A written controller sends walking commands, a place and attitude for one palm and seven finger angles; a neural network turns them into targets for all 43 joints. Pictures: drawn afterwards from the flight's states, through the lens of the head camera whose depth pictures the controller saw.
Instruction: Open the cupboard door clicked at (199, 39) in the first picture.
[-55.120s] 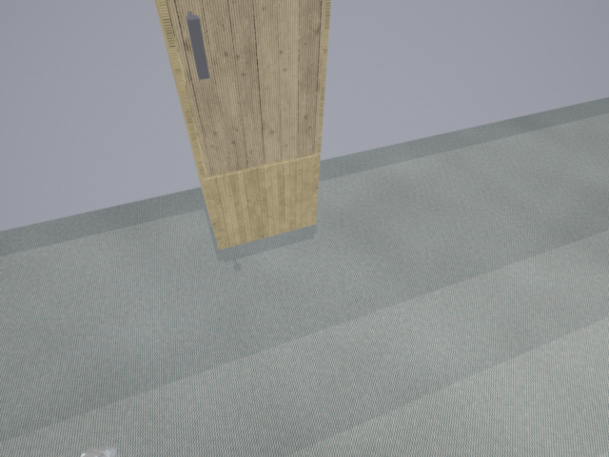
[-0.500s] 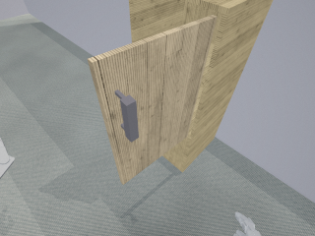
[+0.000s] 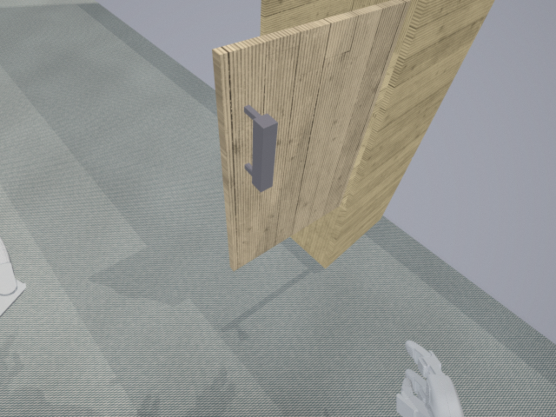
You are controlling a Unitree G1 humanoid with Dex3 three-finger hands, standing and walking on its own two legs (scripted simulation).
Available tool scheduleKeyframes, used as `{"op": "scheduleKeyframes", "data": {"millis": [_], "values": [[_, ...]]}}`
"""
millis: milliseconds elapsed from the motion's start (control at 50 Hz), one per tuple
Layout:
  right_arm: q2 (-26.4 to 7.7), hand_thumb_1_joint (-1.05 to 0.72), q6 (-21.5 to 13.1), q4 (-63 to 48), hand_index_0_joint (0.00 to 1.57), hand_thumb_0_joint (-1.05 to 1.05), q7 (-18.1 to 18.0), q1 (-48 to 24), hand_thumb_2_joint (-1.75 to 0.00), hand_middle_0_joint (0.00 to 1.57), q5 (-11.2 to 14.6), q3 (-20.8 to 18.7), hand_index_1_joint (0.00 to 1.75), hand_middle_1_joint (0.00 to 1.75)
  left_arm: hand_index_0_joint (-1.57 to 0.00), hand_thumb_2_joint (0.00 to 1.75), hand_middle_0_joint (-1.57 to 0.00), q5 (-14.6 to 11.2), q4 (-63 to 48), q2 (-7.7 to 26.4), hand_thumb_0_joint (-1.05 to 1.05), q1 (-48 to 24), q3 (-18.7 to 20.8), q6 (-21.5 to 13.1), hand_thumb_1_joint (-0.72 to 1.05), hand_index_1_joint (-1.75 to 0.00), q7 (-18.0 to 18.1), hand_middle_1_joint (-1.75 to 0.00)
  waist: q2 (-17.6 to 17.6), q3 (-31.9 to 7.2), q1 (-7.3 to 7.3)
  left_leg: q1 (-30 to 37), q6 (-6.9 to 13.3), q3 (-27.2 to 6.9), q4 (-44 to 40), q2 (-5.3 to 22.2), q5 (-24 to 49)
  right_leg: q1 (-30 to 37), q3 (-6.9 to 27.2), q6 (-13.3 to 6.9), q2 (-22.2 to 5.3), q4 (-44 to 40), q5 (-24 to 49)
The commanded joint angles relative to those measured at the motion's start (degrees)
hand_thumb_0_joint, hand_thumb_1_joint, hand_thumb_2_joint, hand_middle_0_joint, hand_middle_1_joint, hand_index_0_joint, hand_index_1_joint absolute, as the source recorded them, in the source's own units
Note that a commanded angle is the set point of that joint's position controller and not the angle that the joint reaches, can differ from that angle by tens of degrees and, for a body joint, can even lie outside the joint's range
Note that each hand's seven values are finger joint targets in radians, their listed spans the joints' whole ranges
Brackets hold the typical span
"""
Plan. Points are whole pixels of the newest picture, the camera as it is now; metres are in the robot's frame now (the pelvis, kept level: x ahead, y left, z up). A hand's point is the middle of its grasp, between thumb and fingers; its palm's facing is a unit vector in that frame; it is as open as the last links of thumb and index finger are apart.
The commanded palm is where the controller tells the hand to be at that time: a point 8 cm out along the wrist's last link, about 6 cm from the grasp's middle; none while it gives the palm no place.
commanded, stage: stop stepping back and stand still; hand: left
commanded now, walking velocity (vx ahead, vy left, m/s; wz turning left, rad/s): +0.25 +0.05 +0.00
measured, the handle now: (256, 148) +0.50 +0.09 +0.09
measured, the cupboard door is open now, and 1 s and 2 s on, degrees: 84 84 84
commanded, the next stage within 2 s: let the arm hang, fingers relaxed in 0.60 s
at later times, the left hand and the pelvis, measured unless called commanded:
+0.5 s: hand (35, 325) +0.16 +0.24 +0.16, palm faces +0.39 -0.82 -0.43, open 7.4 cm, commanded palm +0.11 +0.29 +0.18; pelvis -0.05 -0.01 +0.00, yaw -2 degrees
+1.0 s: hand out of the picture +0.00 +0.17 -0.17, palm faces +0.00 -0.98 -0.17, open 7.2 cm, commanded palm none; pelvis -0.06 +0.00 +0.00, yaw -1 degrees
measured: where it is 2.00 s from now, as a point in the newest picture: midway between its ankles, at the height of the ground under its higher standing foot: outside the picture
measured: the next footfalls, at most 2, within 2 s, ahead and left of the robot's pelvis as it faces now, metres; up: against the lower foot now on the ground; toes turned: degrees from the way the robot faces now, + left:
right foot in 0.02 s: +0.00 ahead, -0.10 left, +0.00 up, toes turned -5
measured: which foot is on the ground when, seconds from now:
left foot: down 0.00-1.00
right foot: up 0.00-0.00, down 0.02-1.00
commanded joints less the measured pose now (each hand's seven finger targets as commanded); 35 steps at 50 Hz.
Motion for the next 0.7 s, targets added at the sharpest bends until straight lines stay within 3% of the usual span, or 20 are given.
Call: {"op": "scheduleKeyframes", "data": {"millis": [0,40,60,100,120,160,180,200,240,280,300,340,380,400,440,480,500,540,660,680], "values": [[-9.5,-0.9,-2.18,-7.35,0.2,0.0,-0.81,-5.53,-0.9,0.2,-0.28,-2.19,0.3,0.3,-0.2,0.9,-0.2,-0.1,-7.53,10.07,0.0,-8.19,3.21,-1.57,0.9,-0.3,0.46,-0.3,-0.24,-3.81,-3.28,-2.69,2.61,0.55,1.79,-0.09,-9.71,3.84,16.02,-4.84,-10.42,-20.85,1.93],[-8.89,-0.9,-1.92,-5.51,0.2,0.0,-0.96,-3.77,-0.9,0.2,-0.15,-2.68,0.3,0.3,-0.2,0.9,-0.2,-0.25,-6.83,9.35,0.0,-10.11,2.76,-0.7,0.9,-0.3,0.49,-0.3,-7.16,-6.9,-2.58,2.39,2.38,0.57,12.6,-3.13,-6.7,-1.26,21.33,-7.83,-14.41,-24.68,-8.39],[-9.28,-0.9,-1.75,-5.75,0.2,0.0,-0.85,-5.01,-0.9,0.2,-0.3,-2.59,0.3,0.3,-0.2,0.9,-0.2,-0.2,-8.12,10.09,0.0,-10.0,3.47,-0.48,0.9,-0.3,0.62,-0.3,-5.02,-7.93,-2.39,2.89,2.56,0.27,13.58,-2.72,-5.49,-1.02,20.22,-8.69,-14.35,-23.25,-6.51],[-8.19,-0.9,-1.25,-5.78,0.2,0.0,-1.07,-4.86,-0.9,0.2,-0.78,-1.66,0.3,0.3,-0.2,0.9,-0.2,-0.32,-8.05,8.9,0.0,-7.23,3.24,-0.56,0.9,-0.3,0.7,-0.3,-2.77,-7.46,-3.12,6.2,3.47,-0.17,2.69,-1.86,-5.43,-1.49,13.38,-7.01,-11.95,-19.24,-6.69],[-8.62,-0.9,-1.18,-6.05,0.2,0.0,-1.3,-5.26,-0.9,0.2,-0.98,-1.48,0.3,0.3,-0.2,0.9,-0.2,-0.32,-8.77,8.64,0.0,-6.7,3.03,-0.91,0.9,-0.3,0.72,-0.3,1.77,-6.12,-3.22,7.06,3.76,-1.11,-4.19,-0.73,-5.1,-1.67,10.86,-5.62,-9.14,-16.25,-7.57],[-10.27,-0.9,-1.48,-7.69,0.2,0.0,-1.76,-5.89,-0.9,0.2,-0.94,-1.75,0.3,0.3,-0.2,0.9,-0.2,-0.47,-9.64,9.17,0.0,-4.48,3.63,-1.54,0.9,-0.3,0.88,-0.3,12.58,-4.31,-2.35,2.52,6.07,-13.22,-16.63,7.43,-12.71,0.65,4.13,-2.37,-1.54,-4.42,-3.46],[-9.69,-0.9,-1.3,-6.94,0.2,0.0,-1.7,-6.85,-0.9,0.2,-0.78,-1.14,0.3,0.3,-0.2,0.9,-0.2,-0.14,-9.02,9.39,0.0,-3.97,3.96,-1.76,0.9,-0.3,0.81,-0.3,18.62,-3.73,-2.27,-4.15,7.25,-17.65,-23.77,10.64,-28.92,3.48,1.3,-1.08,0.32,2.88,-5.88],[-8.81,-0.9,-1.27,-7.23,0.2,0.0,-1.77,-6.75,-0.9,0.2,-1.12,-1.21,0.3,0.3,-0.2,0.9,-0.2,0.87,-9.48,9.38,0.0,-5.29,4.0,-1.78,0.9,-0.3,0.95,-0.3,20.16,-0.81,-2.5,-8.58,8.98,-20.19,-26.23,12.47,-32.33,4.03,0.87,-1.33,0.36,8.33,-4.85],[-8.97,-0.9,-1.54,-6.69,0.2,0.0,-1.32,-5.18,-0.9,0.2,-1.05,-1.42,0.3,0.3,-0.2,0.9,-0.2,0.83,-6.39,8.74,0.0,-4.39,2.95,-1.4,0.9,-0.3,0.86,-0.3,11.76,0.62,-2.55,-7.46,9.84,-15.79,-22.23,11.99,-22.08,4.61,0.05,-1.62,-0.5,3.93,-5.43],[-9.96,-0.9,-1.68,-6.73,0.2,0.0,-1.41,-5.36,-0.9,0.2,-0.73,-1.52,0.3,0.3,-0.2,0.9,-0.2,0.61,-5.61,8.31,0.0,-3.73,2.2,-1.5,0.9,-0.3,0.65,-0.3,9.81,-1.18,-2.19,-5.57,7.37,-9.69,-16.34,8.33,-13.85,9.89,-1.83,-1.81,-0.39,-8.19,-1.84],[-10.15,-0.9,-1.43,-6.71,0.2,0.0,-1.39,-5.21,-0.9,0.2,-0.77,-1.72,0.3,0.3,-0.2,0.9,-0.2,0.49,-4.6,8.36,0.0,-3.05,2.13,-1.53,0.9,-0.3,0.35,-0.3,9.24,-2.02,-2.41,-5.82,6.13,-5.98,-12.17,5.75,-10.37,11.89,0.23,-2.7,-1.47,-12.56,0.11],[-10.15,-0.9,-1.03,-6.81,0.2,0.0,-1.23,-4.69,-0.9,0.2,-0.98,-2.31,0.3,0.3,-0.2,0.9,-0.2,-0.09,-4.73,10.1,0.0,-5.6,3.19,-1.93,0.9,-0.3,-0.16,-0.3,3.12,-3.43,-3.11,-5.87,3.9,-0.91,-1.2,0.52,-6.28,9.33,12.14,-6.45,-8.43,-17.16,-1.08],[-9.44,-0.9,-1.23,-5.46,0.2,0.0,-1.07,-3.53,-0.9,0.2,-0.38,-2.74,0.3,0.3,-0.2,0.9,-0.2,-0.48,-4.6,10.13,0.0,-6.83,3.09,-1.83,0.9,-0.3,-0.31,-0.3,-4.04,-4.51,-2.51,-3.41,2.86,1.08,11.84,-2.21,-7.04,2.29,22.1,-9.56,-15.6,-23.52,-12.48],[-9.58,-0.9,-1.19,-5.31,0.2,0.0,-0.98,-3.29,-0.9,0.2,-0.27,-3.01,0.3,0.3,-0.2,0.9,-0.2,-0.62,-4.81,9.35,0.0,-5.97,3.11,-1.9,0.9,-0.3,-0.23,-0.3,-3.86,-4.73,-2.33,-3.48,2.91,0.59,14.34,-1.79,-5.9,3.15,21.48,-10.69,-16.19,-22.67,-7.28],[-9.21,-0.9,-1.29,-5.37,0.2,0.0,-0.88,-3.61,-0.9,0.2,-0.37,-2.41,0.3,0.3,-0.2,0.9,-0.2,-0.58,-6.19,9.57,0.0,-6.31,3.68,-2.28,0.9,-0.3,-0.1,-0.3,-1.97,-5.19,-2.87,0.07,3.31,-0.48,6.02,-0.43,-4.7,3.32,15.38,-9.47,-14.91,-18.44,3.41],[-9.61,-0.9,-1.65,-5.73,0.2,0.0,-1.48,-4.77,-0.9,0.2,-0.65,-1.97,0.3,0.3,-0.2,0.9,-0.2,-0.59,-7.44,9.89,0.0,-5.65,4.02,-2.9,0.9,-0.3,0.03,-0.3,5.59,-4.89,-2.75,5.77,3.7,-2.18,-6.61,0.87,4.01,2.88,9.15,-5.15,-8.72,-12.28,6.46],[-10.35,-0.9,-1.9,-6.3,0.2,0.0,-1.67,-5.49,-0.9,0.2,-0.7,-2.21,0.3,0.3,-0.2,0.9,-0.2,-0.58,-8.01,10.1,0.0,-4.88,4.29,-3.36,0.9,-0.3,0.04,-0.3,10.03,-5.17,-1.85,5.89,4.68,-5.72,-8.83,3.8,6.89,3.35,7.13,-3.09,-5.32,-9.86,7.6],[-9.69,-0.9,-1.9,-6.38,0.2,0.0,-1.62,-5.53,-0.9,0.2,-0.55,-1.7,0.3,0.3,-0.2,0.9,-0.2,-0.17,-6.79,9.89,0.0,-4.4,4.1,-3.56,0.9,-0.3,-0.07,-0.3,11.71,-5.28,-1.93,2.86,5.39,-8.16,-10.35,5.38,10.96,6.42,4.45,-1.58,-3.1,-7.12,11.25],[-9.95,-0.9,-2.5,-7.01,0.2,0.0,-1.22,-4.85,-0.9,0.2,-0.41,-2.15,0.3,0.3,-0.2,0.9,-0.2,-0.58,-4.91,8.61,0.0,-2.68,2.99,-3.87,0.9,-0.3,-0.64,-0.3,6.76,-7.43,-1.97,3.29,3.85,-3.46,-7.22,2.27,9.55,9.8,7.39,-2.25,-5.01,-11.99,17.02],[-19.16,-0.9,-1.96,7.58,0.2,0.0,3.5,-5.61,-0.9,0.2,-0.33,-5.2,0.3,0.3,-0.2,0.9,-0.2,4.71,39.99,-0.8,0.0,-7.57,-19.78,6.39,0.9,-0.3,-8.55,-0.3,5.94,-3.83,-4.58,-2.25,4.45,-4.09,3.38,2.6,17.05,3.22,4.5,-3.71,-9.18,-4.55,26.84]]}}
